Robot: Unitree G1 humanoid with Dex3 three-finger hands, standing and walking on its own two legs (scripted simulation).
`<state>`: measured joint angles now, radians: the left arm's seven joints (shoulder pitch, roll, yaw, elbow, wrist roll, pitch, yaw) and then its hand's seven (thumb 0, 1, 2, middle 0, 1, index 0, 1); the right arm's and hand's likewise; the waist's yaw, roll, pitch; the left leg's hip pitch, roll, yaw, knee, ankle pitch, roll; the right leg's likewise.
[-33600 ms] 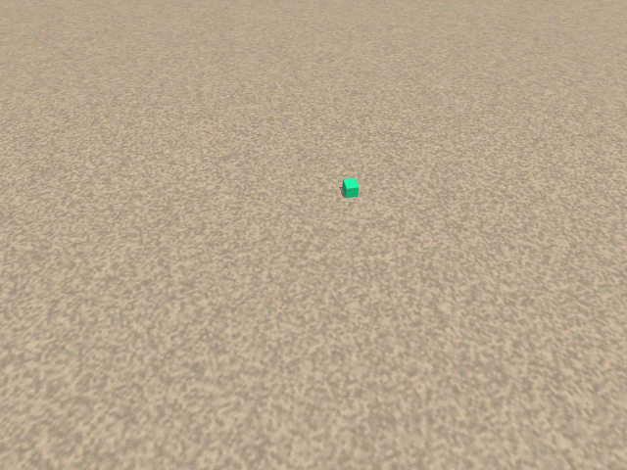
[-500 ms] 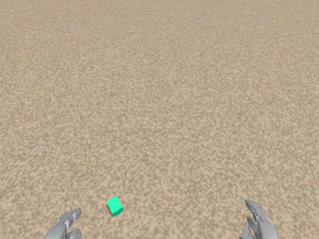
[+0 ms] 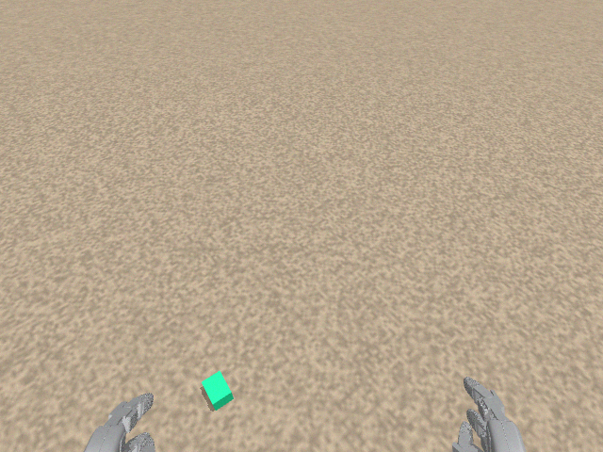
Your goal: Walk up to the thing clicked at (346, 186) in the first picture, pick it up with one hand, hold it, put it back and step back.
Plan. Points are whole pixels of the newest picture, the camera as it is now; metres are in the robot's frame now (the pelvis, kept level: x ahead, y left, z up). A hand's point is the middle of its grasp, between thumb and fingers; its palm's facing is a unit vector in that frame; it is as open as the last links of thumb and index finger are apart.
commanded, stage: home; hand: left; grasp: from above
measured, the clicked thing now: (217, 390) +0.46 +0.23 -0.68
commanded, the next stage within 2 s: stand in 0.04 s
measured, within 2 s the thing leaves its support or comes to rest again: neither
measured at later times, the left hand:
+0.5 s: hand out of the picture +0.08 +0.24 -0.11, palm faces +0.03 -0.94 -0.34, open 7.4 cm
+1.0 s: hand out of the picture +0.05 +0.24 -0.10, palm faces +0.05 -0.94 -0.33, open 7.4 cm
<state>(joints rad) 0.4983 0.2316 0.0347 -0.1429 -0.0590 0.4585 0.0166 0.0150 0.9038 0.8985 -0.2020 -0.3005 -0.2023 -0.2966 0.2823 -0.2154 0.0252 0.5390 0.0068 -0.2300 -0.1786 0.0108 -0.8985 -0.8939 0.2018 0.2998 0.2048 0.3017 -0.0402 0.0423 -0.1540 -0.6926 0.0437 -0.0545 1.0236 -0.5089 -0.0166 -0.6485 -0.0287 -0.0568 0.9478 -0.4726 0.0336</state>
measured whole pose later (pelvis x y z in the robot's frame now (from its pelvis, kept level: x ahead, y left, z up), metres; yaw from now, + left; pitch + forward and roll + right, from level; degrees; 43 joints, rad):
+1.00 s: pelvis +0.00 +0.00 +0.07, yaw +0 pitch -4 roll +0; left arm 0.15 0.29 0.04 1.12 0.03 0.00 0.03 0.01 0.90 0.90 -0.20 -0.30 -0.20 -0.30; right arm 0.15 -0.28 -0.04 1.10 -0.03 -0.01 -0.03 0.00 -0.90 -0.89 0.20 0.30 0.20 0.30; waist 0.02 0.00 0.06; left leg -0.10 0.00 -0.01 0.38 -0.21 -0.01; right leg -0.10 -0.07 -0.04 0.38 -0.21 0.04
